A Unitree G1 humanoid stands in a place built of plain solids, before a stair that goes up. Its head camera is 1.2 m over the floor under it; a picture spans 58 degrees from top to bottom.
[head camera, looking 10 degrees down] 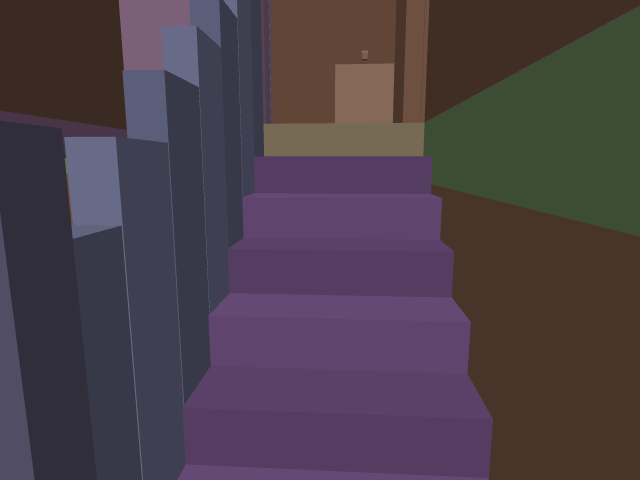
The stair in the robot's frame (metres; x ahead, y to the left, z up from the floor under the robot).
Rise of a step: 0.18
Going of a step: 0.25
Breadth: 0.85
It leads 4 degrees to the right of straight ahead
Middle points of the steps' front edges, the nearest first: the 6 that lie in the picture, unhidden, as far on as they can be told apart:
1.08 -0.04 0.53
1.33 -0.06 0.71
1.59 -0.07 0.88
1.84 -0.09 1.06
2.10 -0.10 1.24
2.35 -0.12 1.41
